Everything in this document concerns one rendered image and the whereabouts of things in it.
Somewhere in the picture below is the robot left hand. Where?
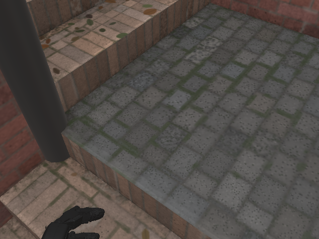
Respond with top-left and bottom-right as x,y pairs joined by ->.
41,205 -> 105,239

